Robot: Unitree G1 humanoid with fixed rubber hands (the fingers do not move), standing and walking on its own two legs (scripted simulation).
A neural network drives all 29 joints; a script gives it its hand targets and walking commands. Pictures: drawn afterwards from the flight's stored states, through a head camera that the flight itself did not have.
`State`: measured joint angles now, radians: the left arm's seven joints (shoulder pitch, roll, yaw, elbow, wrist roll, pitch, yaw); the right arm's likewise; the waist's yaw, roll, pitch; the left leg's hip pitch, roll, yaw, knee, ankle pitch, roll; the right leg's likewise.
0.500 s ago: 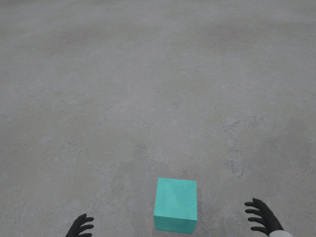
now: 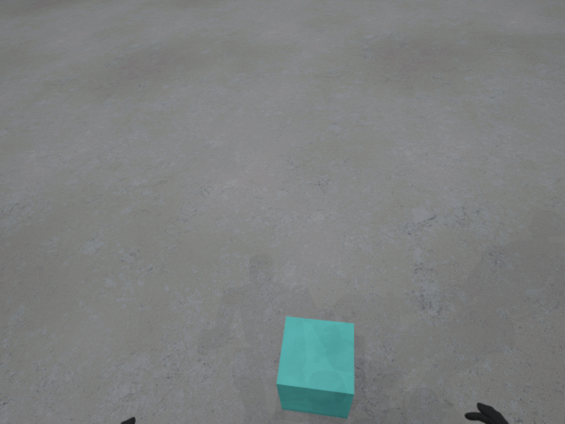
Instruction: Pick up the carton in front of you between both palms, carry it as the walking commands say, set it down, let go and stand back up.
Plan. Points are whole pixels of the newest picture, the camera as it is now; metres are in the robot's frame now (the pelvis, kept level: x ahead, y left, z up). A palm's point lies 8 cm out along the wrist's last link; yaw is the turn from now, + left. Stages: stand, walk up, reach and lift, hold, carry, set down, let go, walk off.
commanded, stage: stand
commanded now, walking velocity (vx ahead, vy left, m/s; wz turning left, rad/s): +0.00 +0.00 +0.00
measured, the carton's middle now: (316, 367) +0.44 -0.05 -0.65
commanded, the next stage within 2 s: none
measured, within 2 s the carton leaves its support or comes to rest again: neither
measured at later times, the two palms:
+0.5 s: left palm out of the picture +0.07 +0.28 -0.10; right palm out of the picture +0.07 -0.29 -0.11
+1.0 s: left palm out of the picture +0.05 +0.29 -0.10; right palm out of the picture +0.05 -0.30 -0.11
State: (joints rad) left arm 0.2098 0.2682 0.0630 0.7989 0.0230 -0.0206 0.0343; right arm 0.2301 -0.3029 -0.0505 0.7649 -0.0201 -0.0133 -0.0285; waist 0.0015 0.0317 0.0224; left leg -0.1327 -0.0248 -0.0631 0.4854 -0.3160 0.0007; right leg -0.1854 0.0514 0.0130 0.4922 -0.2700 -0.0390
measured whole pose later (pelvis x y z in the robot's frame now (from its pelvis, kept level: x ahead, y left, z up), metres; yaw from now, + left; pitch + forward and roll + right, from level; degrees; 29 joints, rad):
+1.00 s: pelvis -0.03 +0.00 +0.01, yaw +0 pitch -3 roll +0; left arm 0.17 0.32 0.04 0.98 0.00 -0.02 0.02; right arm 0.21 -0.35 -0.02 0.95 0.00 -0.02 -0.04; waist 0.00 0.02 0.04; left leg -0.10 -0.02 -0.06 0.39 -0.23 -0.01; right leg -0.15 0.05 0.01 0.39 -0.18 -0.04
